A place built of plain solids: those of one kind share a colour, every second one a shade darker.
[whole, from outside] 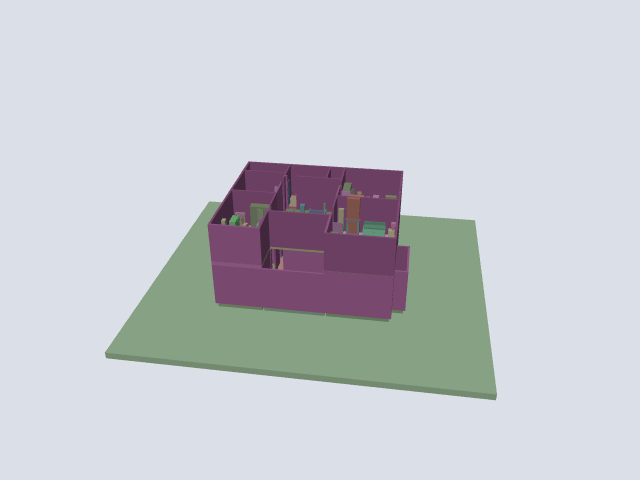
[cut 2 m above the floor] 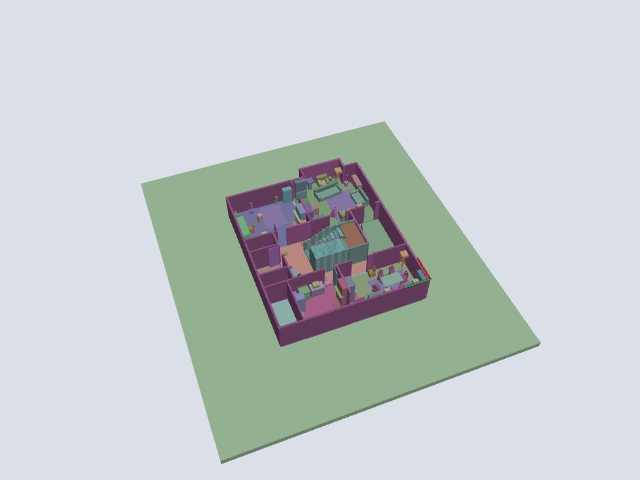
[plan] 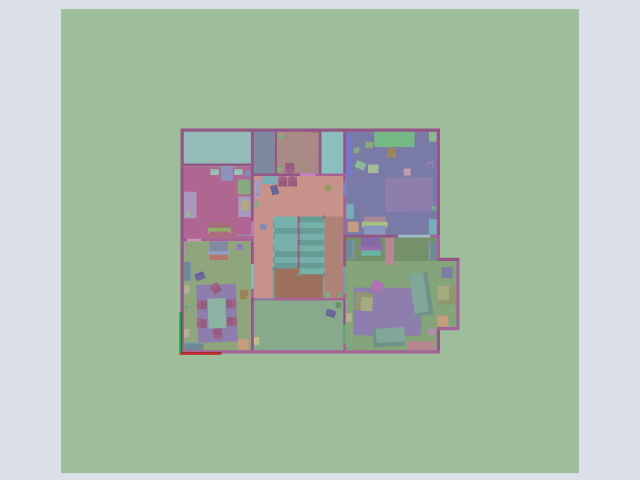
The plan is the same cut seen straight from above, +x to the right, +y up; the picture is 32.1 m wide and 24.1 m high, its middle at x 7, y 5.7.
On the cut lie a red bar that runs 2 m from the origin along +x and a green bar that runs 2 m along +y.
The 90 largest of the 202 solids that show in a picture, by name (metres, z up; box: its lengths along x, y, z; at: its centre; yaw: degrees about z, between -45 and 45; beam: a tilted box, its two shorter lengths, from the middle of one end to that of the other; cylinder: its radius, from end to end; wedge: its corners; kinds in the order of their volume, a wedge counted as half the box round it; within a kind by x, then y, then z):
{
 "under_1": {"box": [26.0, 23.3, 0.5], "at": [7.0, 5.65, -1.07]},
 "wall_1": {"box": [0.16, 5.47, 6.67], "at": [0.08, 2.9, 3.03]},
 "wall_2": {"box": [0.16, 3.65, 6.67], "at": [0.08, 7.58, 3.03]},
 "wall_3": {"box": [0.16, 1.6, 6.67], "at": [0.08, 10.34, 3.03]},
 "wall_4": {"box": [3.67, 0.13, 3.0], "at": [1.83, 5.7, 4.87]},
 "wall_5": {"box": [3.67, 0.13, 6.67], "at": [1.83, 9.47, 3.03]},
 "wall_6": {"box": [3.7, 0.16, 3.0], "at": [1.85, 0.08, 4.87]},
 "wall_7": {"box": [2.64, 0.13, 3.37], "at": [2.35, 5.7, 1.39]},
 "wall_8": {"box": [0.13, 2.5, 3.37], "at": [3.6, 1.41, 1.39]},
 "wall_9": {"box": [0.13, 1.92, 3.0], "at": [3.6, 4.67, 4.87]},
 "wall_10": {"box": [0.13, 1.13, 3.37], "at": [3.6, 5.07, 1.39]},
 "wall_11": {"box": [0.13, 1.98, 3.0], "at": [3.6, 6.75, 4.87]},
 "wall_12": {"box": [0.13, 2.28, 3.37], "at": [3.6, 7.77, 1.39]},
 "wall_13": {"box": [0.13, 1.6, 6.67], "at": [3.6, 10.34, 3.03]},
 "wall_14": {"box": [0.16, 2.47, 3.0], "at": [3.62, 1.4, 4.87]},
 "wall_15": {"box": [2.46, 0.13, 3.37], "at": [4.77, 8.97, 1.39]},
 "wall_16": {"box": [0.13, 2.1, 3.37], "at": [4.78, 10.09, 1.39]},
 "wall_17": {"box": [4.76, 0.16, 3.0], "at": [5.92, 2.71, 4.87]},
 "wall_18": {"box": [3.77, 0.13, 3.0], "at": [6.42, 8.97, 4.87]},
 "wall_19": {"box": [3.64, 0.13, 3.37], "at": [6.48, 2.73, 1.39]},
 "wall_20": {"box": [13.03, 0.16, 3.37], "at": [6.51, 0.08, 1.39]},
 "wall_21": {"box": [13.03, 0.16, 6.67], "at": [6.51, 11.22, 3.03]},
 "wall_22": {"box": [0.13, 2.1, 6.67], "at": [7.0, 10.09, 3.03]},
 "wall_23": {"box": [1.51, 0.13, 3.37], "at": [7.54, 8.97, 1.39]},
 "wall_24": {"box": [0.16, 2.47, 3.0], "at": [8.22, 1.4, 4.87]},
 "wall_25": {"box": [0.13, 1.2, 3.37], "at": [8.23, 2.06, 1.39]},
 "wall_26": {"box": [0.13, 1.93, 3.0], "at": [8.23, 4.87, 4.87]},
 "wall_27": {"box": [0.13, 1.45, 3.37], "at": [8.23, 5.11, 1.39]},
 "wall_28": {"box": [0.13, 1.95, 3.37], "at": [8.23, 6.93, 1.39]},
 "wall_29": {"box": [0.13, 2.1, 6.67], "at": [8.23, 10.09, 3.03]},
 "wall_30": {"box": [2.76, 0.13, 3.37], "at": [9.55, 5.89, 1.39]},
 "wall_31": {"box": [4.89, 0.16, 3.0], "at": [10.59, 0.08, 4.87]},
 "wall_32": {"box": [4.86, 0.13, 3.0], "at": [10.6, 5.89, 4.87]},
 "wall_33": {"box": [0.16, 1.01, 3.37], "at": [12.95, 0.67, 1.39]},
 "wall_34": {"box": [0.16, 5.67, 3.0], "at": [12.95, 3.0, 4.87]},
 "wall_35": {"box": [0.16, 1.02, 3.37], "at": [12.95, 5.32, 1.39]},
 "wall_36": {"box": [0.16, 5.18, 6.67], "at": [12.95, 8.55, 3.03]},
 "wall_37": {"box": [1.13, 0.16, 3.37], "at": [13.44, 1.25, 1.39]},
 "wall_38": {"box": [1.13, 0.16, 3.37], "at": [13.44, 4.73, 1.39]},
 "wall_39": {"box": [0.16, 3.32, 3.37], "at": [13.92, 2.99, 1.39]},
 "stair_1": {"box": [1.16, 2.61, 2.23], "at": [5.3, 5.58, 0.81]},
 "stair_2": {"box": [1.16, 2.32, 2.39], "at": [5.3, 5.72, 0.89]},
 "stair_3": {"box": [1.16, 2.03, 2.55], "at": [5.3, 5.87, 0.97]},
 "stair_4": {"box": [1.16, 1.74, 2.71], "at": [5.3, 6.01, 1.05]},
 "stair_5": {"box": [1.16, 1.45, 2.87], "at": [5.3, 6.16, 1.13]},
 "stair_6": {"box": [1.16, 1.16, 3.03], "at": [5.3, 6.3, 1.21]},
 "stair_7": {"box": [1.16, 0.87, 3.19], "at": [5.3, 6.45, 1.29]},
 "stair_8": {"box": [1.16, 0.58, 3.35], "at": [5.3, 6.59, 1.37]},
 "stair_9": {"box": [1.16, 0.29, 1.91], "at": [6.57, 4.12, 0.65]},
 "stair_10": {"box": [1.16, 0.58, 1.74], "at": [6.57, 4.27, 0.57]},
 "stair_11": {"box": [1.16, 0.87, 1.58], "at": [6.57, 4.42, 0.49]},
 "stair_12": {"box": [1.16, 1.16, 1.42], "at": [6.57, 4.56, 0.41]},
 "stair_13": {"box": [1.16, 1.45, 1.26], "at": [6.57, 4.71, 0.33]},
 "stair_14": {"box": [1.16, 1.74, 1.1], "at": [6.57, 4.85, 0.25]},
 "stair_15": {"box": [1.16, 2.03, 0.94], "at": [6.57, 5.0, 0.17]},
 "stair_16": {"box": [1.16, 2.32, 0.78], "at": [6.57, 5.14, 0.09]},
 "stair_17": {"box": [1.16, 2.61, 0.62], "at": [6.57, 5.29, 0.01]},
 "stair_18": {"box": [1.16, 2.9, 0.46], "at": [6.57, 5.43, -0.07]},
 "floor_living_1": {"box": [4.57, 1.17, 0.67], "at": [10.59, 0.74, -0.34]},
 "floor_living_2": {"box": [4.57, 1.18, 0.67], "at": [10.59, 5.24, -0.34]},
 "floor_living_3": {"box": [5.54, 3.32, 0.67], "at": [11.07, 2.99, -0.34]},
 "floor_study_1": {"box": [4.57, 5.18, 0.67], "at": [10.59, 8.55, -0.34]},
 "floor_dining_1": {"box": [3.38, 5.47, 0.67], "at": [1.85, 2.9, -0.34]},
 "floor_hall_1": {"box": [1.05, 4.09, 0.67], "at": [4.2, 4.83, -0.34]},
 "floor_hall_2": {"box": [4.5, 2.03, 0.67], "at": [5.92, 7.89, -0.34]},
 "floor_hall_3": {"box": [1.02, 4.09, 0.67], "at": [7.66, 4.83, -0.34]},
 "floor_garden_room_1": {"box": [4.5, 2.5, 0.67], "at": [5.92, 1.41, -0.34]},
 "stair_landing_1": {"box": [1.16, 1.48, 2.07], "at": [5.3, 3.53, 0.73]},
 "stair_landing_2": {"box": [1.27, 1.19, 2.07], "at": [6.51, 3.38, 0.73]},
 "floor_kitchen_1": {"box": [3.38, 3.65, 0.53], "at": [1.85, 7.58, -0.41]},
 "wardrobe_1": {"box": [1.75, 0.6, 2.0], "at": [2.53, 5.32, 4.37]},
 "wardrobe_2": {"box": [0.6, 1.82, 2.0], "at": [8.61, 9.59, 4.37]},
 "floor_pantry_1": {"box": [3.38, 1.6, 0.53], "at": [1.85, 10.34, -0.41]},
 "upper_floor_bath_1": {"box": [3.27, 2.1, 0.33], "at": [5.3, 10.09, 3.37]},
 "floor_vestibule_1": {"box": [2.1, 2.1, 0.5], "at": [5.89, 10.09, -0.42]},
 "fixture_breast_study_1": {"box": [1.1, 0.47, 3.12], "at": [9.75, 6.2, 1.51]},
 "double_bed_1": {"box": [1.7, 2.23, 0.4], "at": [11.21, 4.71, 3.87]},
 "fixture_breast_living_1": {"box": [0.98, 0.47, 3.12], "at": [9.56, 5.59, 1.51]},
 "fixture_breast_dining_1": {"box": [0.92, 0.49, 3.12], "at": [1.91, 5.38, 1.51]},
 "upper_floor_landing_1": {"box": [4.5, 1.73, 0.16], "at": [5.92, 8.04, 3.29]},
 "fixture_breast_kitchen_1": {"box": [0.99, 0.37, 3.27], "at": [1.94, 5.94, 1.44]},
 "sofa_1": {"box": [1.6, 0.93, 0.34], "at": [10.46, 0.82, 0.28], "yaw": 3.4},
 "sofa_2": {"box": [0.93, 2.16, 0.34], "at": [12.08, 2.98, 0.28], "yaw": 7.9},
 "floor_wc_1": {"box": [1.1, 2.1, 0.5], "at": [7.62, 10.09, -0.42]},
 "floor_coats_1": {"box": [1.04, 2.1, 0.5], "at": [4.19, 10.09, -0.42]},
 "fixture_breast_bedroom_1": {"box": [0.98, 0.35, 3.05], "at": [9.56, 5.66, 4.84]},
 "bookcase_1": {"box": [0.31, 2.14, 1.15], "at": [8.47, 9.95, 0.57]},
 "fridge_flat_1": {"box": [0.6, 0.73, 1.66], "at": [2.32, 9.03, 0.69]},
 "rug_1": {"box": [3.4, 2.4, 0.08], "at": [10.38, 2.1, -0.03], "yaw": -0.3},
 "chest_drawers_1": {"box": [0.5, 1.13, 1.0], "at": [0.42, 4.75, 3.87]}
}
